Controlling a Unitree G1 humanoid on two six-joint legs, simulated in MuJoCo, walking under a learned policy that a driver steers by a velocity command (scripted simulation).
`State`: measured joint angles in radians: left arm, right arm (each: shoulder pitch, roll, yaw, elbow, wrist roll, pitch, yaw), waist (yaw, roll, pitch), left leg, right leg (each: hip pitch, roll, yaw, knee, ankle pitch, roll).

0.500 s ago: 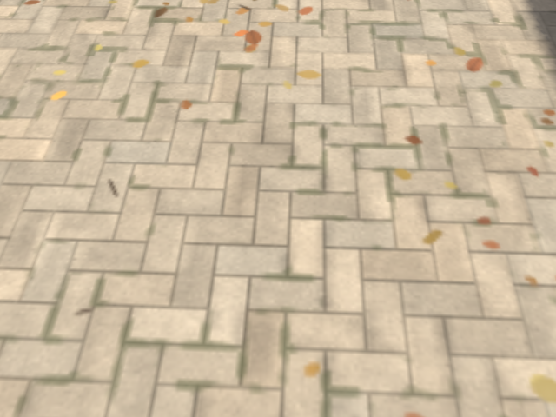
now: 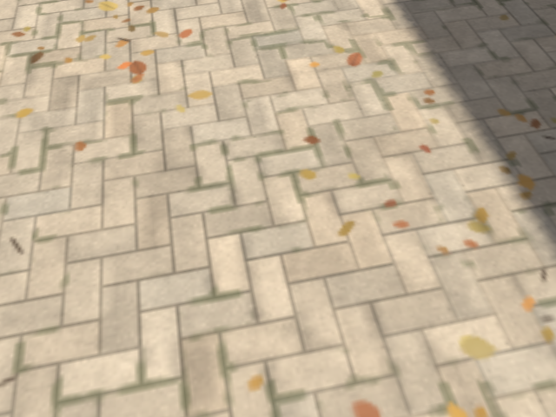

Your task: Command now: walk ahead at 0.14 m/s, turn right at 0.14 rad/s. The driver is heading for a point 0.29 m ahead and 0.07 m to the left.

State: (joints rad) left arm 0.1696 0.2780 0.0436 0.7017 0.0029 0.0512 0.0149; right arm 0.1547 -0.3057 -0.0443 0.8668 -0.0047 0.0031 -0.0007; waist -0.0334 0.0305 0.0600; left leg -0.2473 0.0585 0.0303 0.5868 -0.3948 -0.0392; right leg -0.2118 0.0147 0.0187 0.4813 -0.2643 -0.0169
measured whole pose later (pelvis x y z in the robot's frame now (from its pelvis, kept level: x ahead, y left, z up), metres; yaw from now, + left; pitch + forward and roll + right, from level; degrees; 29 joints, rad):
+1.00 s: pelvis +0.20 +0.04 +0.00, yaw +0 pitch -1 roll +0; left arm 0.15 0.26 0.05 0.87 0.00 0.00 0.03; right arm 0.14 -0.28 -0.01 1.00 0.00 0.01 0.00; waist -0.01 0.00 0.04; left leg -0.10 -0.02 0.03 0.44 -0.32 0.03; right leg -0.22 -0.03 0.01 0.48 -0.24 0.03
